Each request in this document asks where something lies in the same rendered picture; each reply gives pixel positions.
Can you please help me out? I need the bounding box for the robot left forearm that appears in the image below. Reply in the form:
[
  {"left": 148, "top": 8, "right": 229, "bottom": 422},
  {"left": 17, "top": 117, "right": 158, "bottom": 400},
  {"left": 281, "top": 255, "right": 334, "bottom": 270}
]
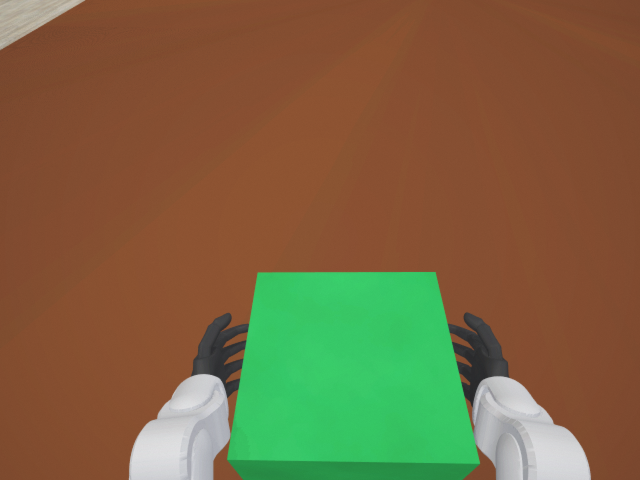
[{"left": 129, "top": 374, "right": 230, "bottom": 480}]

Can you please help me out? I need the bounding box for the carton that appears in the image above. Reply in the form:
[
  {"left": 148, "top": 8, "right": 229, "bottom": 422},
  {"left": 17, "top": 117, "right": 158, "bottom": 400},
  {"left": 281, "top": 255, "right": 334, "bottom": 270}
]
[{"left": 227, "top": 272, "right": 480, "bottom": 480}]

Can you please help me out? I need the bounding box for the left robot hand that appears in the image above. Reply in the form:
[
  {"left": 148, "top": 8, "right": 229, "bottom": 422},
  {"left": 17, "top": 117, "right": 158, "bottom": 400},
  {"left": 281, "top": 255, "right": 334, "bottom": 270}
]
[{"left": 191, "top": 313, "right": 249, "bottom": 398}]

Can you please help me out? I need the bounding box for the robot right forearm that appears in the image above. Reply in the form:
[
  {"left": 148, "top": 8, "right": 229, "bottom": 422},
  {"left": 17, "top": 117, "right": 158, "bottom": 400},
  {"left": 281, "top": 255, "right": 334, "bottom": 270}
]
[{"left": 472, "top": 376, "right": 591, "bottom": 480}]

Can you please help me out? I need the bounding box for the right robot hand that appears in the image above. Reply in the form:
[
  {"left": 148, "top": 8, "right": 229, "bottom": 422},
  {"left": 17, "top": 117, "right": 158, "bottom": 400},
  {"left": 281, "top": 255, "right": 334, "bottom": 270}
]
[{"left": 448, "top": 312, "right": 509, "bottom": 408}]

